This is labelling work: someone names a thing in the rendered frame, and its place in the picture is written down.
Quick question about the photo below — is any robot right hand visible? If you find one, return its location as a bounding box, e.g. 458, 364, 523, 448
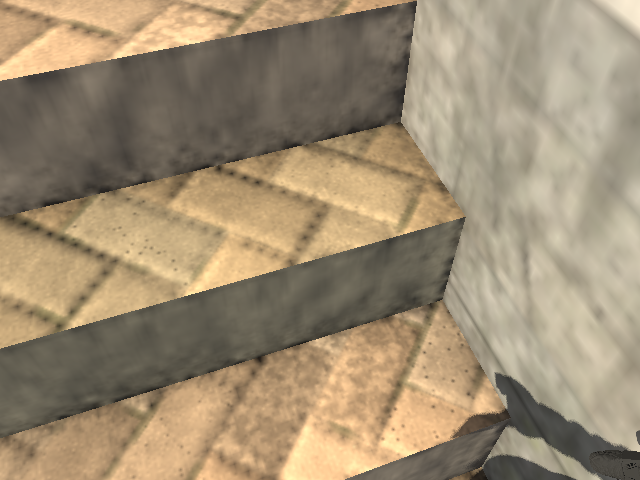
589, 450, 640, 480

